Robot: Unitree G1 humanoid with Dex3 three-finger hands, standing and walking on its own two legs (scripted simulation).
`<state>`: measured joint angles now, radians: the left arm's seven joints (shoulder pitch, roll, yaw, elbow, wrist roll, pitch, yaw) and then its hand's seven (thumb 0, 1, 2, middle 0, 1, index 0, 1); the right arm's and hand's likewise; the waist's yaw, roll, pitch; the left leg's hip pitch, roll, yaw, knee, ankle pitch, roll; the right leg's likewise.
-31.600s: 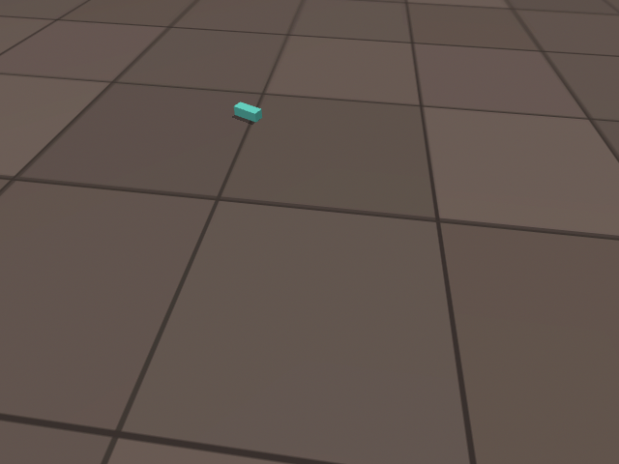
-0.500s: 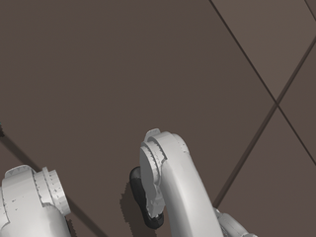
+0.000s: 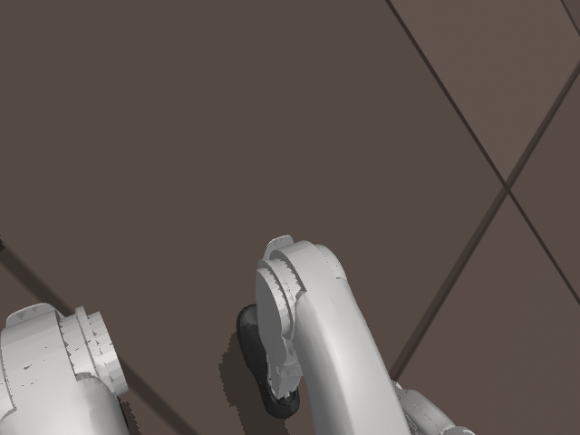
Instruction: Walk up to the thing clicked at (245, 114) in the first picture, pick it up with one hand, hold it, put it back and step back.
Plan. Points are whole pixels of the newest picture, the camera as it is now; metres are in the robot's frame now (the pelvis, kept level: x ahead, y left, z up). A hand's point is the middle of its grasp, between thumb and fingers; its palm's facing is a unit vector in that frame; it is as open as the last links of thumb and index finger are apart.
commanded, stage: open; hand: left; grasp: from above
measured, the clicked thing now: out of the picture +0.44 +0.34 -0.27
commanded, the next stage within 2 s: withdraw in 0.12 s
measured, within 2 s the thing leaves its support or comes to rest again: neither
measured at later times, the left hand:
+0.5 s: hand out of the picture +0.45 +0.34 -0.20, palm faces -0.28 -0.12 -0.95, open 13.9 cm
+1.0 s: hand out of the picture +0.40 +0.34 -0.08, palm faces -0.51 -0.12 -0.85, open 13.9 cm
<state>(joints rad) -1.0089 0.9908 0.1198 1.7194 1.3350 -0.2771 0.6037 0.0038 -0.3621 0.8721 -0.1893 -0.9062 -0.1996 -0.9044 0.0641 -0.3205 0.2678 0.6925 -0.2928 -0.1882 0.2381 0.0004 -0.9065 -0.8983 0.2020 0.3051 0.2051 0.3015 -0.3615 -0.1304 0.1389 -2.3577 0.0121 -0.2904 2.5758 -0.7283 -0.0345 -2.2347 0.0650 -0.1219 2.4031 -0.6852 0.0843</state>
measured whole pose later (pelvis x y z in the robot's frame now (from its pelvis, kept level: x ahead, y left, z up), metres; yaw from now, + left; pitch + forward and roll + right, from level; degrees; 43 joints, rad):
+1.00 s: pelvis -0.02 -0.01 +0.06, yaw +7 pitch +32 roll -8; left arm -0.97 0.76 -0.01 1.36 1.19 -0.22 0.19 0.00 -0.49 0.99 -0.10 -0.99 -0.10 -1.00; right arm 0.15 -0.32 0.09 0.67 -0.11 0.00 0.12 0.00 -0.91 -0.90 0.20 0.30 0.20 0.30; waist -0.23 0.00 -0.05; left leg -2.25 0.01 -0.16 2.30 -0.63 -0.02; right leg -2.15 0.01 -0.05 2.22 -0.64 0.06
